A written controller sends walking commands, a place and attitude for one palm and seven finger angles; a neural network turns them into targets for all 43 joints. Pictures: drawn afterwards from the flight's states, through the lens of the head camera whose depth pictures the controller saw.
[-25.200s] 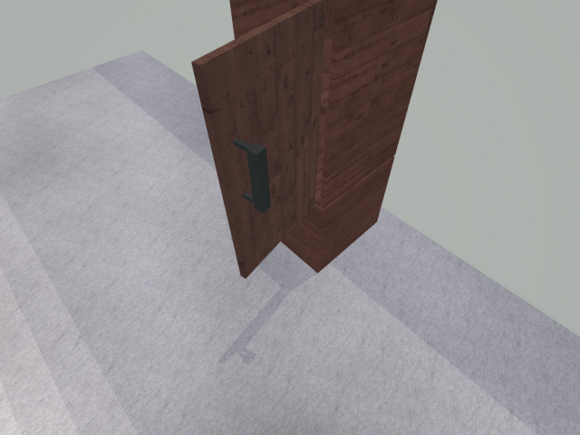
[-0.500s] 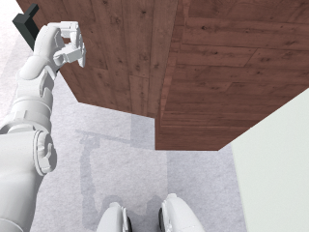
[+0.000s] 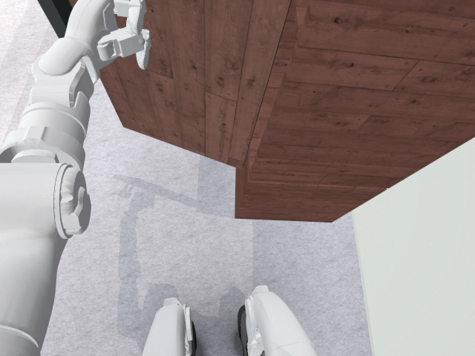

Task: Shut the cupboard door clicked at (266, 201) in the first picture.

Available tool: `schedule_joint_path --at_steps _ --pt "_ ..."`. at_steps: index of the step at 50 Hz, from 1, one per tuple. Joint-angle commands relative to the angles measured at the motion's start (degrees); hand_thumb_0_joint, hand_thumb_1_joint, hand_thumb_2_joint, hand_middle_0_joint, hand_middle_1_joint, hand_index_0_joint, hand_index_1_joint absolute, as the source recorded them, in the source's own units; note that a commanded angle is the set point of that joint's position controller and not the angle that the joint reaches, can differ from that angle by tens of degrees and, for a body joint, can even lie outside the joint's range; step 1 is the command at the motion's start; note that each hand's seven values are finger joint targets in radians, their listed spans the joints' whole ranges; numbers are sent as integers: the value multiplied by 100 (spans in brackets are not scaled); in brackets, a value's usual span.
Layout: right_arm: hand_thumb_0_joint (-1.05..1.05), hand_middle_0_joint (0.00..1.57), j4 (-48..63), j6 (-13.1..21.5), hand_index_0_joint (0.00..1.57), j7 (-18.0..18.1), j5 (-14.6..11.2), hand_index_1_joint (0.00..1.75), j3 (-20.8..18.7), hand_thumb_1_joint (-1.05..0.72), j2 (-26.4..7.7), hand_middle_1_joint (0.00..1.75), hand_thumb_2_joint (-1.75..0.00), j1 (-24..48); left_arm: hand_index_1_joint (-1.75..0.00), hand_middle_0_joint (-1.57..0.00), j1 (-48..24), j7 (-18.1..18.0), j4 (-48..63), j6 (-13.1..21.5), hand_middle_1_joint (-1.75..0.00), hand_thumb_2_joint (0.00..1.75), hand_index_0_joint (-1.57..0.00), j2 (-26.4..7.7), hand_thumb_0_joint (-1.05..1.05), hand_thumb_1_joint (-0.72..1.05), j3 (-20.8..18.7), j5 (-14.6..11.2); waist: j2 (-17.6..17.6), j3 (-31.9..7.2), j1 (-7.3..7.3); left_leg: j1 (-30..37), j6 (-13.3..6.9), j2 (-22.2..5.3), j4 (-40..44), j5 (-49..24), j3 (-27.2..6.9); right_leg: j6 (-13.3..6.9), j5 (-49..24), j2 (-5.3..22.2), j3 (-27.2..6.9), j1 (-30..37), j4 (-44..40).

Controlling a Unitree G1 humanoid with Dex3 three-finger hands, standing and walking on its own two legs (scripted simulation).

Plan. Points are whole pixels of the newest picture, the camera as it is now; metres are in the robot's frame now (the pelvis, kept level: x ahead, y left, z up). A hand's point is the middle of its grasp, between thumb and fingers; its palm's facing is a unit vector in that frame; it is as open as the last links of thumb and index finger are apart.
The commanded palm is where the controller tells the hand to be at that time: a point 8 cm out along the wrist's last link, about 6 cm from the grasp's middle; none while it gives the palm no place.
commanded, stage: pull the fist back off the door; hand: left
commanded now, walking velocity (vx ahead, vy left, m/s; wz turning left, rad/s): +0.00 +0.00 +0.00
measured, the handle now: (75, 17) +0.62 +0.18 +0.11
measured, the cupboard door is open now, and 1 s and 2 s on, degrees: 72 61 61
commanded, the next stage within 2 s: draw the hand back to the body in 0.92 s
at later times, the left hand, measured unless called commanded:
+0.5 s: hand (165, 31) +0.58 +0.05 +0.11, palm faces +0.06 -1.00 -0.02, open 3.1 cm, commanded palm +0.54 +0.09 +0.11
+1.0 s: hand (165, 73) +0.51 +0.05 +0.11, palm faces +0.05 -1.00 -0.03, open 3.1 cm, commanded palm +0.48 +0.10 +0.11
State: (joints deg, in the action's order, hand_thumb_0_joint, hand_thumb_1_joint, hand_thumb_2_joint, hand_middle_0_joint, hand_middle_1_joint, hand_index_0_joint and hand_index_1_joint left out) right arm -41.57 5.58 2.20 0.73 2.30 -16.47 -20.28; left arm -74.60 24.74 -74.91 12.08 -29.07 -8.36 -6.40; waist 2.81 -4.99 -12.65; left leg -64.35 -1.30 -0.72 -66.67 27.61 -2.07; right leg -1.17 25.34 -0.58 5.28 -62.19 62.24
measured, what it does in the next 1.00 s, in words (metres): stands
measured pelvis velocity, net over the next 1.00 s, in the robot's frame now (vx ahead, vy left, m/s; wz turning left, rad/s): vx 0.04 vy -0.02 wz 0.00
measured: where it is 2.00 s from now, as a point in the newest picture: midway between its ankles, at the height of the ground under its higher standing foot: outside the picture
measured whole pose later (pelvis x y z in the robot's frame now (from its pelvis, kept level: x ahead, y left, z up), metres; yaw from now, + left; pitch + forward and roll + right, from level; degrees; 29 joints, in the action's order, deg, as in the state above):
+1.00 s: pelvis +0.04 -0.02 +0.04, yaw +0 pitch +18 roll +0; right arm -36.8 -0.3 -2.6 1.7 -1.4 -13.8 -17.2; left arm -43.4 -9.3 -55.9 24.5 -6.4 -8.1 -1.8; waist 2.2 -7.2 -5.8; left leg -45.2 0.1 -0.7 -54.1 26.8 0.2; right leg -2.0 25.8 -0.9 2.7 -45.6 53.5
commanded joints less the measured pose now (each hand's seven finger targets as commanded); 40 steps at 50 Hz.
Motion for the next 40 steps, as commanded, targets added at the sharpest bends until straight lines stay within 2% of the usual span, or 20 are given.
schedule_joint_path --at_steps 1,2,3,4,5,6,8,10,12,14,15,16,19,23,25,27,32,34,36,40 --pt "0 20 15 149 20 115 8 30 -391 -90 -1080 30 -90 -1254 -150 -130 -3908 131 1391 380 -150 90 -130 -71 0 90 110 -56 993 -3258 -807 3464 -136 -73 510 -2088 -492 -107 -1115 -231 -163 -70 -752" --pt "0 20 -8 151 20 114 15 30 -376 -90 -1084 30 -90 -1246 -150 -130 -3909 119 1264 333 -150 90 -130 32 0 90 176 -42 1027 -3102 -836 3427 -128 -79 530 -2009 -522 -113 -1034 -228 -129 -200 -743" --pt "0 20 171 161 20 46 72 30 -326 -90 -925 30 -90 -1518 -150 -130 -4003 -1084 1191 198 -150 90 -130 -278 0 90 -1053 -401 1154 -3093 -579 2893 -10 -152 661 -1605 -616 -77 -929 -161 -213 -13 -770" --pt "0 20 199 151 20 -68 132 30 -312 -90 -906 30 -90 -1532 -150 -130 -3758 -1719 1003 122 -150 90 -130 -19 0 90 -867 -189 1092 -3076 -608 2778 33 -165 763 -1389 -687 -36 -829 -154 -183 0 -697" --pt "0 20 202 154 20 -156 233 30 -356 -90 -903 30 -90 -1638 -150 -130 -3826 -2258 1106 170 -150 90 -130 116 0 90 -998 -114 818 -3167 -682 2826 25 -168 806 -1438 -791 15 -884 -156 -144 44 -682" --pt "0 20 235 131 20 -262 318 30 -393 -90 -860 30 -90 -1687 -150 -130 -3725 -2724 1118 242 -150 90 -130 346 0 90 -972 48 821 -3262 -664 2783 28 -150 744 -1584 -712 42 -966 -140 -159 89 -690" --pt "0 20 282 77 20 -478 519 30 -424 -90 -839 30 -90 -1832 -150 -130 -3730 -3634 1436 602 -150 90 -130 77 0 90 -1245 512 803 -3611 -529 2700 58 -103 596 -1974 -603 51 -1183 -136 -157 312 -593" --pt "0 20 293 -9 20 -670 646 30 -462 -90 -827 30 -90 -1917 -150 -130 -3563 -4083 1357 975 -150 90 -130 96 0 90 -992 1187 889 -3727 -569 2756 72 -89 509 -2217 -528 51 -1271 -156 -155 277 -534" --pt "0 20 301 -177 20 -767 627 30 -498 -90 -851 30 -90 -1975 -150 -130 -3366 -4055 1124 1110 -150 90 -130 -28 0 90 -799 1552 738 -3530 -631 2611 36 -81 591 -2060 -415 46 -1299 -160 -213 545 -679" --pt "0 20 390 -309 20 -764 548 30 -508 -90 -876 30 -90 -1965 -150 -130 -3213 -3833 1157 1106 -150 90 -130 -257 0 90 -844 1542 711 -3669 -531 2520 -6 -32 729 -1882 -303 20 -1409 -169 -300 1064 -812" --pt "0 20 463 -356 20 -737 503 30 -508 -90 -893 30 -90 -1952 -150 -130 -3041 -3712 1197 1082 -150 90 -130 -383 0 90 -984 1434 729 -3786 -448 2549 -15 -20 784 -1858 -264 13 -1470 -180 -326 1264 -857" --pt "0 20 510 -397 20 -725 450 30 -497 -90 -858 30 -90 -1892 -150 -130 -2929 -3580 1214 1026 -150 90 -130 -223 0 90 -870 1311 742 -3759 -425 2557 -13 -9 873 -1798 -226 17 -1503 -185 -341 1413 -938" --pt "0 20 592 -466 20 -657 355 30 -485 -90 -833 30 -90 -1865 -150 -130 -2254 -3337 1165 920 -150 90 -130 -185 0 90 -1093 900 189 -3383 -285 2244 -57 18 1083 -1621 -72 51 -1636 -209 -405 2013 -1198" --pt "0 20 636 -459 20 -611 323 30 -517 -90 -748 30 -90 -1790 -150 -130 -1692 -3246 1642 1197 -150 90 -130 149 0 90 -1053 625 91 -3230 -118 2360 -54 39 1229 -1775 50 54 -1963 -204 -432 2334 -1310" --pt "0 20 626 -458 20 -597 307 30 -534 -90 -724 30 -90 -1810 -150 -130 -1388 -3252 1750 1370 -150 90 -130 137 0 90 -1078 615 -64 -3093 -36 2347 -58 58 1290 -1851 91 52 -2155 -202 -452 2540 -1319" --pt "0 20 617 -479 20 -616 297 30 -557 -90 -683 30 -90 -1741 -150 -130 -1004 -3252 1746 1445 -150 90 -130 419 0 90 -880 668 -7 -2895 17 2349 -50 76 1327 -1901 155 52 -2276 -181 -465 2547 -1355" --pt "0 20 680 -542 20 -597 241 30 -646 -90 -640 30 -90 -1557 -150 -130 -429 -3267 2341 1603 -150 90 -130 714 0 90 -725 591 151 -3124 232 2914 -8 94 1403 -2389 214 30 -2765 -156 -438 2760 -1328" --pt "0 20 686 -545 20 -590 221 30 -665 -90 -591 30 -90 -1440 -150 -130 -352 -3253 2606 1640 -150 90 -130 1015 0 90 -485 536 178 -3048 216 3071 2 86 1414 -2532 238 44 -2912 -152 -427 2760 -1350" --pt "0 20 694 -545 20 -568 193 30 -699 -90 -592 30 -90 -1359 -150 -130 -137 -3267 2954 1702 -150 90 -130 1019 0 90 -467 508 204 -3202 307 3313 15 79 1423 -2817 230 34 -3147 -139 -422 2877 -1304" --pt "0 20 767 -516 20 -547 142 30 -718 -90 -527 30 -90 -1137 -150 -130 441 -3296 3391 1677 -150 90 -130 1586 0 90 -47 419 -69 -3033 350 3444 1 77 1488 -3008 278 58 -3405 -132 -409 3035 -1364"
